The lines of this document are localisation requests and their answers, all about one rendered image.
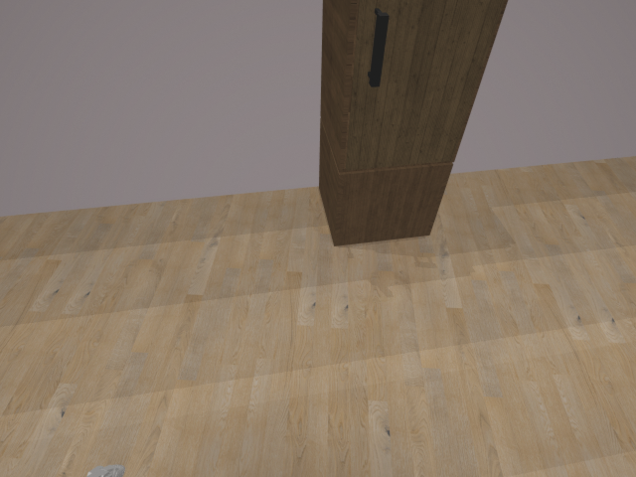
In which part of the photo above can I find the cupboard door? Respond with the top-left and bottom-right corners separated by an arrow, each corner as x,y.
346,0 -> 505,170

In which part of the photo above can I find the handle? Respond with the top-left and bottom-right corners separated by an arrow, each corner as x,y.
368,8 -> 389,87

